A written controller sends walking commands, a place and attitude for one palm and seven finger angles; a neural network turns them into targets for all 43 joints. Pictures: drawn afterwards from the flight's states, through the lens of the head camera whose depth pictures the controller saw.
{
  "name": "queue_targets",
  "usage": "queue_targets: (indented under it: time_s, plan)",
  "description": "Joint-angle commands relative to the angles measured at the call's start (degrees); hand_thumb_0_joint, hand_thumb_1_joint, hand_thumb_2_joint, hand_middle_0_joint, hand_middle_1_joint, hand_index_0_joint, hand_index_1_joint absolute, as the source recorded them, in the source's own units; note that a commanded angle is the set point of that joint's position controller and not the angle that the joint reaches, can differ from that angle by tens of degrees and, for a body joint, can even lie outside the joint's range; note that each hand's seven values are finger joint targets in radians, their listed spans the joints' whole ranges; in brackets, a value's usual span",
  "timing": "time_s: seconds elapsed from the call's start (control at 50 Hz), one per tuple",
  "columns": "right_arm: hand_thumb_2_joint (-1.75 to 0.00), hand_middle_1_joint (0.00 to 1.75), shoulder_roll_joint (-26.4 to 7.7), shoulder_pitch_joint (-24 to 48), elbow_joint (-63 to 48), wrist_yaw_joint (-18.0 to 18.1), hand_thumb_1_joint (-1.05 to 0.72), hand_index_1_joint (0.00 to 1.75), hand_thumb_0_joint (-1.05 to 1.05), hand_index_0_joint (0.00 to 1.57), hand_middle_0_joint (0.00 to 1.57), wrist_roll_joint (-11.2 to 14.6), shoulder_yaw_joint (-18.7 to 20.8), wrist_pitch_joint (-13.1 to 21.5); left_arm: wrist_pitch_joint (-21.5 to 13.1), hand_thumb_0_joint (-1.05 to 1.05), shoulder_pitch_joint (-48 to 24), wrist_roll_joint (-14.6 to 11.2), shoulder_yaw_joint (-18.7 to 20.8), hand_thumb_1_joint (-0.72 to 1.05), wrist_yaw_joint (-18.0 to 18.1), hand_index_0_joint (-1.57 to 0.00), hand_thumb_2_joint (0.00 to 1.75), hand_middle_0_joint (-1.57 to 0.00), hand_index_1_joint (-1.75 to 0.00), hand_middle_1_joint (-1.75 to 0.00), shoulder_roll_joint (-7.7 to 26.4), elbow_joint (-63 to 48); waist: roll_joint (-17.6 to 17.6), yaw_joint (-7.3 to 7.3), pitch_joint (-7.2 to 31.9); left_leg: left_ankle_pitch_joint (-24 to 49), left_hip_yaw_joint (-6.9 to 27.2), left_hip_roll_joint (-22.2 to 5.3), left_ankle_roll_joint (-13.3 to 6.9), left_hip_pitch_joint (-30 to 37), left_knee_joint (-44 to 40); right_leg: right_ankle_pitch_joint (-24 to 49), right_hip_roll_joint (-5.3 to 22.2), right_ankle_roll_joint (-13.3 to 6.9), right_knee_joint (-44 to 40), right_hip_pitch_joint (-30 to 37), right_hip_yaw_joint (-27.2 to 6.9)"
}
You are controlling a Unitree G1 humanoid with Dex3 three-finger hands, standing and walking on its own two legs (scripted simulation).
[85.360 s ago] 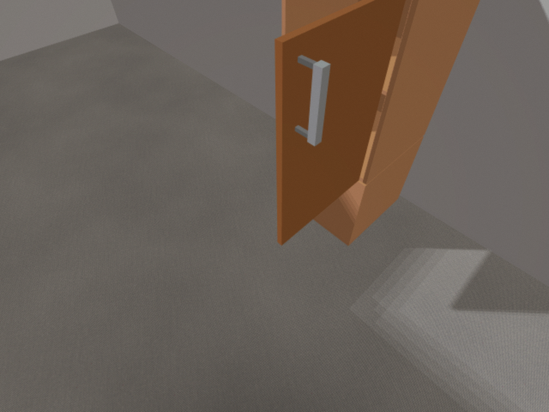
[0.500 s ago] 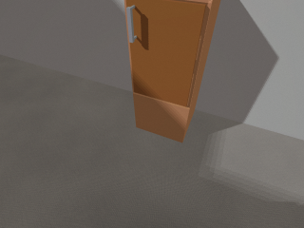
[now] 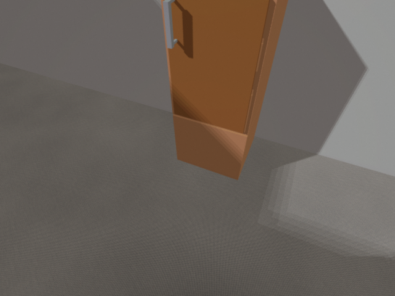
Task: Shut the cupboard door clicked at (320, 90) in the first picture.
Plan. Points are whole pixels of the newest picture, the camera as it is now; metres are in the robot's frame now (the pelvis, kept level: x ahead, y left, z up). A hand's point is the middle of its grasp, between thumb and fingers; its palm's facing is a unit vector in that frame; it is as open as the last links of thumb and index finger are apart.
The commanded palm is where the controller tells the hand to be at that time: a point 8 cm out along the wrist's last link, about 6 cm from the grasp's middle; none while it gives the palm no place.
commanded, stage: look to check the result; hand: left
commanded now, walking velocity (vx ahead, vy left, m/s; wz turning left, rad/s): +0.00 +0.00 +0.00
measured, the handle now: (171, 23) +1.00 +0.15 +0.12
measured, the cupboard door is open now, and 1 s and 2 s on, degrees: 0 0 0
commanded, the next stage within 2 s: stand and wait in 0.16 s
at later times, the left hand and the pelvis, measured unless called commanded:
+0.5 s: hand out of the picture +0.06 +0.21 -0.16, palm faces +0.00 -0.96 -0.29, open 7.4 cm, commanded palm none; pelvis +0.02 -0.01 +0.00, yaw +1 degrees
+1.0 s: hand out of the picture +0.08 +0.21 -0.16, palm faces -0.01 -0.95 -0.30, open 7.4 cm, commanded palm none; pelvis +0.03 -0.01 +0.00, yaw +0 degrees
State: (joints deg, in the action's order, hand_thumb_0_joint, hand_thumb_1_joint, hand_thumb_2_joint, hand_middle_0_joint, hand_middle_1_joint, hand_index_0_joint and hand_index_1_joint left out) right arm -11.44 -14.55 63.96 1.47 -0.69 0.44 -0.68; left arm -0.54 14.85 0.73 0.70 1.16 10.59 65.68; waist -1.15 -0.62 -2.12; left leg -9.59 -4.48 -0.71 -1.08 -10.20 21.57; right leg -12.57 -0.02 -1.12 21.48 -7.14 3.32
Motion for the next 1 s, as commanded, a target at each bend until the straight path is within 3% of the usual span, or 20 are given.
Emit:
queue_targets:
  time_s: [0.0,0.12,0.24,0.42,0.98]
  plan:
    - [-0.90,0.30,-7.8,-0.5,-1.9,0.4,-0.90,0.30,0.00,0.20,0.20,-0.1,1.3,1.1,-0.7,0.00,1.3,0.1,1.6,0.90,0.3,-0.20,0.90,-0.20,-0.30,-0.30,9.0,-2.0,0.5,0.17,-1.9,0.9,7.2,-5.9,-0.7,0.9,-4.6,0.8,6.2,-1.6,-5.8,-4.2,-6.5]
    - [-0.90,0.30,-9.9,1.4,-2.5,0.3,-0.90,0.30,0.00,0.20,0.20,0.1,1.5,1.4,-1.1,0.00,-0.3,0.2,1.9,0.90,0.2,-0.20,0.90,-0.20,-0.30,-0.30,11.0,-2.8,1.2,0.31,0.9,5.3,7.5,-6.3,-0.7,2.6,-4.1,5.5,6.6,-1.7,-5.9,-1.9,-6.4]
    - [-0.90,0.30,-11.0,3.4,-2.3,0.3,-0.90,0.30,0.00,0.20,0.20,0.0,1.4,1.4,-1.2,0.00,-2.5,0.1,1.9,0.90,0.1,-0.20,0.90,-0.20,-0.30,-0.30,12.3,-3.0,1.0,0.19,0.2,6.5,7.4,-6.6,-0.5,2.9,-4.6,7.6,7.0,-1.6,-6.4,-1.3,-6.2]
    - [-0.90,0.30,-13.3,5.2,-2.7,0.1,-0.90,0.30,0.00,0.20,0.20,0.1,1.4,1.6,-1.5,0.00,-4.0,0.1,2.1,0.90,0.0,-0.20,0.90,-0.20,-0.30,-0.30,14.5,-3.4,1.6,0.33,2.1,8.3,7.7,-6.8,-0.3,4.3,-4.7,10.4,7.3,-1.6,-6.9,0.5,-6.2]
    - [-0.90,0.30,-14.3,6.5,-2.5,0.3,-0.90,0.30,0.00,0.20,0.20,0.1,1.2,1.5,-1.5,0.00,-5.0,-0.1,1.9,0.90,0.1,-0.20,0.90,-0.20,-0.30,-0.30,15.6,-3.2,1.3,0.22,3.1,11.2,6.9,-7.2,0.0,6.3,-4.8,17.1,7.8,-1.5,-7.2,3.1,-6.2]
